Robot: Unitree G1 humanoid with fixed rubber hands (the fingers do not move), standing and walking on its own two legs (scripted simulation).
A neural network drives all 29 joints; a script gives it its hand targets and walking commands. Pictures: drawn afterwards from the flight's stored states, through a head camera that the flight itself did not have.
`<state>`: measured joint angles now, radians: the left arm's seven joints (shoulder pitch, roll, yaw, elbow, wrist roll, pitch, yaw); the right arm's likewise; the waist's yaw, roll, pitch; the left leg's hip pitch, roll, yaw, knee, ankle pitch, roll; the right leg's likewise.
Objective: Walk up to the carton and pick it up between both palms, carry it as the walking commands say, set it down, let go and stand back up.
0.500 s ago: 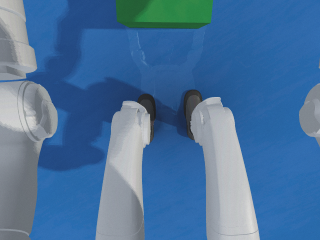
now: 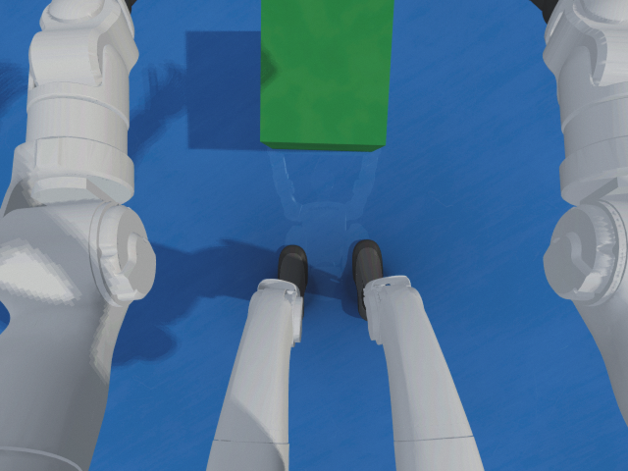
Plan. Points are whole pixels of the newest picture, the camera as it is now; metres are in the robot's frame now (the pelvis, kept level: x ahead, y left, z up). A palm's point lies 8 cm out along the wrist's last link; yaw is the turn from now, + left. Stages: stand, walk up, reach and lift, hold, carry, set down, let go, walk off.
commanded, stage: let go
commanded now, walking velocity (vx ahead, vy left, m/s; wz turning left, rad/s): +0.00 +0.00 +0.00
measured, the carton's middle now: (324, 82) +0.58 +0.00 -0.57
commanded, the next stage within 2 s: stand in 1.38 s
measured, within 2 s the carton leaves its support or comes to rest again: neither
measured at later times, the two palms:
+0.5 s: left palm (55, 128) +0.43 +0.22 -0.04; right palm (626, 121) +0.43 -0.22 -0.04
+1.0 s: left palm (6, 403) +0.25 +0.23 +0.04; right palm out of the picture +0.24 -0.23 +0.03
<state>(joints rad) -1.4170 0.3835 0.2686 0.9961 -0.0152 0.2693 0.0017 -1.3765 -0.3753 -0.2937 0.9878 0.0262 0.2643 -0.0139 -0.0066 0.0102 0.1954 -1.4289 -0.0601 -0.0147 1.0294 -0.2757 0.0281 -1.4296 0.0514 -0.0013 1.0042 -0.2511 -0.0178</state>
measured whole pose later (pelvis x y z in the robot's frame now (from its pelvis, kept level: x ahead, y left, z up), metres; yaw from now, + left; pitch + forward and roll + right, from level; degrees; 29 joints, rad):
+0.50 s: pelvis +0.08 +0.00 +0.06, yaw +0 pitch +35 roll +0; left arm -0.45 0.22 0.18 0.62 0.01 0.10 -0.05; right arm -0.43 -0.21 -0.17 0.59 0.00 0.10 0.05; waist 0.00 0.01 -0.10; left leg -1.04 -0.06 -0.02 0.72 -0.28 0.03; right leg -1.05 0.05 0.02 0.70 -0.25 -0.02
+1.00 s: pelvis +0.09 +0.01 +0.11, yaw -1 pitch -2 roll +0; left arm 0.24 0.19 0.04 0.40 0.00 0.09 -0.06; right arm 0.24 -0.21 -0.04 0.40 0.00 0.09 0.08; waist -0.01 0.01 0.12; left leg -0.17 -0.06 -0.02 0.48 -0.27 0.05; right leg -0.19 0.05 0.05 0.48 -0.25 -0.02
